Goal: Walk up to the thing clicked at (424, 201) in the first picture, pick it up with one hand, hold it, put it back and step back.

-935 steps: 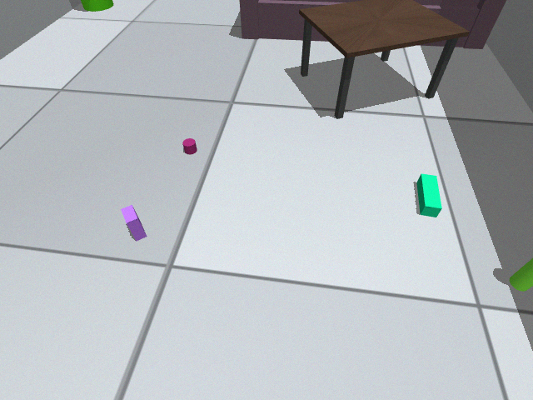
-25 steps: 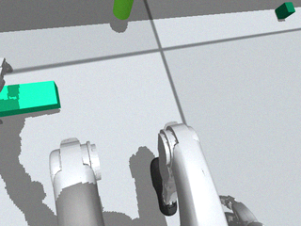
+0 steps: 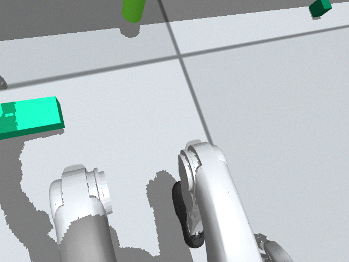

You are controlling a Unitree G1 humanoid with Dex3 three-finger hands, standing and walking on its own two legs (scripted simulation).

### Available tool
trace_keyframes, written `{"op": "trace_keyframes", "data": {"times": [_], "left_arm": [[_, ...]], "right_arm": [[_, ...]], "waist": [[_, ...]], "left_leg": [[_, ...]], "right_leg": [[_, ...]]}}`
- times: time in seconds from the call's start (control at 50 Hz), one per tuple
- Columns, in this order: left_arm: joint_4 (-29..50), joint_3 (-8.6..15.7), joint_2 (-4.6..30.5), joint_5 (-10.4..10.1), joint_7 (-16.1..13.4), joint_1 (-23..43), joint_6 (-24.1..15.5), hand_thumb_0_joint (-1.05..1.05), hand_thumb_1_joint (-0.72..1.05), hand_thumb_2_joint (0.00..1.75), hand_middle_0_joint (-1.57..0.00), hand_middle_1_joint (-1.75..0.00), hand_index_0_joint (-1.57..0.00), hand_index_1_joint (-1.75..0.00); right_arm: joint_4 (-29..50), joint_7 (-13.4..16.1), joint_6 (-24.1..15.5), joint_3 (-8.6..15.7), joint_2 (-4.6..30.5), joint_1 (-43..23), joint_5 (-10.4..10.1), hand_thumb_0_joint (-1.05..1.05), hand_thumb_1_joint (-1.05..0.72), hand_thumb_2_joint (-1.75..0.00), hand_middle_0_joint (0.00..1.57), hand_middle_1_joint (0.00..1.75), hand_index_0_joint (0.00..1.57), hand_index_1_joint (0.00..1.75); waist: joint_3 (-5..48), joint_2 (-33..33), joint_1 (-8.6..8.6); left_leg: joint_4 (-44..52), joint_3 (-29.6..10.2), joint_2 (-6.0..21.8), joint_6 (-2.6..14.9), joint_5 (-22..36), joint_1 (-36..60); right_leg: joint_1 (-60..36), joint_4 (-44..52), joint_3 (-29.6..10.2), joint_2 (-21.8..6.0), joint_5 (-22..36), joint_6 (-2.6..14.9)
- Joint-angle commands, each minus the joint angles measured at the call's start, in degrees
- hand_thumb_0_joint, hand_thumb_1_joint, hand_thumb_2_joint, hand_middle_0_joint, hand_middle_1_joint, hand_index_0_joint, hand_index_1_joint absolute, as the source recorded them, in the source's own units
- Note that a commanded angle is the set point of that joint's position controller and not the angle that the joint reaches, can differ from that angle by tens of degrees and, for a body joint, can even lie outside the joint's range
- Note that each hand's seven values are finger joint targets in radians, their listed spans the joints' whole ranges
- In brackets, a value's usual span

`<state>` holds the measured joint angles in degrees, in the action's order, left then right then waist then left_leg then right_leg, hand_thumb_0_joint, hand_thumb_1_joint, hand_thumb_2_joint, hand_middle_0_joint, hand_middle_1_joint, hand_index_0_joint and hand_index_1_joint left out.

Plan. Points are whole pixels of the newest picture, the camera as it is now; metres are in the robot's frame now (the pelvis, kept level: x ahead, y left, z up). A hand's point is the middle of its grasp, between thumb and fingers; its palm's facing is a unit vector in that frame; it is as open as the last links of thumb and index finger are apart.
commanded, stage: rest palm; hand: left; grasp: from above
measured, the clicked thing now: (14, 120) +0.46 +0.32 -0.29
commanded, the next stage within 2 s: close in 0.94 s
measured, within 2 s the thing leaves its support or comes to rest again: neither
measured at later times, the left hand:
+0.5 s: hand (6, 122) +0.44 +0.32 -0.22, palm faces -0.45 -0.11 -0.89, open 14.0 cm
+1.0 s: hand (8, 123) +0.44 +0.32 -0.25, palm faces -0.45 -0.14 -0.88, open 14.2 cm
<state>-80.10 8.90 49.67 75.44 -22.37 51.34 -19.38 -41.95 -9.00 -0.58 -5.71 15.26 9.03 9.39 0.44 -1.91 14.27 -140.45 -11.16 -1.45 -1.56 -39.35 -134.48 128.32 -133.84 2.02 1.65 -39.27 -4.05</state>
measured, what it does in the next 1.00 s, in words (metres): stands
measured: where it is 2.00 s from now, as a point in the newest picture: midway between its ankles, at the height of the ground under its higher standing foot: (147, 240)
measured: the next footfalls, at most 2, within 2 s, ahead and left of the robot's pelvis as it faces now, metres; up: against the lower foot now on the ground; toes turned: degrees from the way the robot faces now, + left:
none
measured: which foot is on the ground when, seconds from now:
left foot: down 0.00-1.00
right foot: down 0.00-1.00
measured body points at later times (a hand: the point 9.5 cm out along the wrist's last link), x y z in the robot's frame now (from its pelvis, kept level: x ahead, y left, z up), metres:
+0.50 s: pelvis +0.00 +0.00 -0.01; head +0.25 +0.10 +0.34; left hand +0.46 +0.32 -0.17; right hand +0.05 -0.28 -0.09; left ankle +0.07 +0.13 -0.29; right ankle +0.11 -0.14 -0.29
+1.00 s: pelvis +0.00 +0.00 -0.02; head +0.26 +0.11 +0.33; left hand +0.46 +0.33 -0.20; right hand +0.06 -0.26 -0.09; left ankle +0.07 +0.13 -0.29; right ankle +0.11 -0.14 -0.29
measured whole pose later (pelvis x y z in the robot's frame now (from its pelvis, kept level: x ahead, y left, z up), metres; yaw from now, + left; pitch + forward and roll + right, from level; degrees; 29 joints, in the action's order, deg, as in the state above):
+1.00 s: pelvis +0.00 +0.00 -0.02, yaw -4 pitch +29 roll -13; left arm -95.7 10.1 56.1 76.1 -32.4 55.1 -17.8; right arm -40.9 -13.5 -8.4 -12.2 17.6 4.2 15.2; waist -5.5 -5.6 18.8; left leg -146.5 -15.0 -0.8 -1.9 -41.8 -134.6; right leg 128.2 -137.0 4.6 3.5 -39.4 -4.8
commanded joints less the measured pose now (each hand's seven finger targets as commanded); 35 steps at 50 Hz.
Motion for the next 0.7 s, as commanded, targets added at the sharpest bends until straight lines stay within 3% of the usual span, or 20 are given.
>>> {"op": "trace_keyframes", "data": {"times": [0.0, 0.06, 0.1, 0.14, 0.22, 0.28, 0.34, 0.4, 0.44, 0.56, 0.58, 0.62, 0.66, 0.68], "left_arm": [[11.1, 1.6, 14.5, -0.9, -4.0, 19.3, 0.7, 0.00, -0.51, 1.08, -0.08, -1.12, -0.09, -1.11], [3.3, -0.8, 12.1, -0.2, -3.9, 20.6, 2.2, 0.00, -0.54, 1.02, -0.06, -1.03, -0.06, -1.04], [0.2, -0.1, 13.0, -0.4, -4.1, 19.1, 2.5, 0.00, -0.53, 1.03, -0.07, -1.04, -0.07, -1.04], [-4.4, -1.4, 12.1, -0.3, -3.6, 17.0, 2.6, 0.00, -0.53, 1.04, -0.07, -1.07, -0.07, -1.07], [-5.0, -0.2, 15.3, -0.1, -4.0, 18.5, 0.9, 0.00, -0.53, 1.04, -0.07, -1.05, -0.07, -1.05], [-5.1, 1.5, 18.5, 1.0, -6.3, 19.9, -0.5, 0.00, -0.52, 1.00, -0.06, -1.04, -0.07, -1.03], [-6.3, 2.4, 19.3, 2.1, -9.2, 20.4, -1.3, 0.00, -0.53, 1.00, -0.06, -1.03, -0.06, -1.02], [-6.8, 1.8, 19.6, 3.4, -11.6, 21.2, -1.1, 0.00, -0.52, 1.01, -0.06, -1.03, -0.06, -1.03], [-7.0, 2.9, 21.0, 3.2, -13.4, 21.2, -0.5, 0.00, -0.53, 1.00, -0.06, -1.01, -0.06, -1.01], [-8.3, 1.3, 19.5, 2.1, -14.2, 21.0, 2.4, 0.00, -0.54, 1.03, -0.07, -1.00, -0.06, -1.01], [-8.0, 2.1, 20.4, 1.4, -14.3, 20.1, 2.8, 0.00, -0.55, 1.04, -0.07, -1.01, -0.05, -1.02], [-8.6, 1.1, 19.8, 1.2, -13.6, 19.7, 3.5, 0.00, -0.55, 1.04, -0.07, -1.01, -0.05, -1.02], [-9.5, 1.6, 20.1, 0.3, -13.2, 18.6, 3.8, 0.00, -0.55, 1.04, -0.06, -1.01, -0.05, -1.02], [-8.0, 1.9, 20.3, -0.1, -13.0, 17.6, 3.7, 0.00, -0.55, 1.03, -0.06, -1.00, -0.05, -1.01]], "right_arm": [[0.8, 0.9, -0.7, 6.5, 16.0, 10.4, -0.2, 0.00, -0.91, -0.90, 0.20, 0.30, 0.20, 0.30], [-0.3, 0.8, -1.2, 5.5, 15.8, 11.7, -0.1, 0.00, -0.90, -0.90, 0.20, 0.30, 0.20, 0.30], [-0.8, 0.9, -1.3, 4.9, 16.2, 11.9, 0.0, 0.00, -0.90, -0.90, 0.20, 0.30, 0.20, 0.30], [-0.5, 0.7, -1.9, 4.3, 16.1, 10.7, 0.3, 0.00, -0.90, -0.90, 0.20, 0.30, 0.20, 0.30], [-0.1, 0.6, -2.5, 3.4, 17.0, 9.8, 0.8, 0.00, -0.90, -0.90, 0.20, 0.30, 0.20, 0.30], [0.3, 0.4, -2.8, 2.5, 17.7, 9.0, 1.8, 0.00, -0.90, -0.90, 0.20, 0.30, 0.20, 0.30], [0.0, 0.2, -3.1, 1.8, 17.9, 8.2, 3.0, 0.00, -0.90, -0.90, 0.20, 0.30, 0.20, 0.30], [-0.4, -0.2, -4.0, 1.3, 18.3, 7.6, 4.0, 0.00, -0.89, -0.90, 0.20, 0.30, 0.20, 0.30], [-0.5, -0.3, -4.5, 1.0, 18.7, 7.5, 4.5, 0.00, -0.89, -0.90, 0.20, 0.30, 0.20, 0.30], [-1.3, -1.7, -7.0, 0.5, 19.3, 7.6, 5.7, 0.00, -0.90, -0.90, 0.20, 0.30, 0.20, 0.30], [-1.5, -1.7, -7.1, 0.4, 19.4, 7.2, 5.4, 0.00, -0.90, -0.90, 0.20, 0.30, 0.20, 0.30], [-1.1, -2.3, -7.8, 0.2, 19.7, 7.2, 5.6, 0.00, -0.90, -0.90, 0.20, 0.30, 0.20, 0.30], [-1.1, -2.8, -8.1, 0.0, 19.9, 7.1, 5.6, 0.00, -0.90, -0.90, 0.20, 0.30, 0.20, 0.30], [-0.8, -2.8, -8.1, 0.1, 20.0, 6.5, 5.2, 0.00, -0.90, -0.90, 0.20, 0.30, 0.20, 0.30]], "waist": [[41.3, 25.7, 0.38], [35.1, 20.7, 2.92], [35.1, 18.1, 2.20], [32.0, 16.2, 2.56], [33.0, 16.9, 2.62], [34.3, 18.6, 3.03], [34.2, 20.5, 3.54], [33.7, 22.7, 4.38], [33.9, 23.6, 4.63], [33.2, 24.1, 5.82], [33.8, 24.7, 4.83], [33.4, 25.6, 5.28], [32.7, 24.6, 5.14], [33.2, 24.9, 4.25]], "left_leg": [[16.9, 7.3, 0.7, 2.00, 10.4, 36.3], [15.5, 7.3, 0.5, 2.78, 8.1, 30.9], [15.0, 7.2, 0.3, 3.02, 9.3, 30.0], [14.5, 7.3, 0.1, 3.29, 7.7, 27.3], [14.0, 6.7, 0.2, 3.05, 9.1, 28.8], [13.3, 6.9, 0.5, 2.96, 9.5, 29.4], [12.5, 6.7, 0.8, 2.61, 9.9, 30.8], [11.8, 6.8, 1.0, 2.38, 9.6, 31.9], [11.2, 6.8, 1.1, 2.37, 10.1, 31.5], [9.6, 6.5, 1.4, 2.31, 9.8, 31.1], [10.2, 6.1, 1.4, 2.25, 10.1, 31.0], [9.9, 6.0, 1.5, 2.01, 11.0, 31.9], [9.7, 5.7, 1.4, 2.02, 11.2, 30.6], [10.4, 5.4, 1.4, 1.93, 11.6, 30.6]], "right_leg": [[-14.0, 11.4, 7.7, 0.5, 12.7, 5.63], [-12.8, 12.7, 7.9, 0.8, 11.5, 5.55], [-14.3, 12.6, 8.1, 0.7, 12.3, 5.18], [-14.5, 12.6, 8.0, 0.9, 11.1, 5.19], [-15.5, 11.3, 8.7, 1.1, 11.9, 5.01], [-16.9, 10.9, 8.9, 1.4, 12.6, 4.90], [-15.8, 9.8, 9.5, 1.7, 13.0, 4.88], [-15.2, 9.2, 9.6, 2.0, 13.1, 4.82], [-15.8, 8.7, 9.9, 1.9, 13.8, 4.70], [-15.3, 7.8, 10.4, 2.2, 14.3, 4.65], [-15.6, 7.7, 10.8, 2.4, 14.3, 4.73], [-15.5, 6.8, 11.1, 2.4, 15.0, 4.79], [-15.9, 6.6, 11.3, 2.4, 15.3, 4.81], [-16.4, 6.8, 11.4, 2.5, 15.3, 4.97]]}}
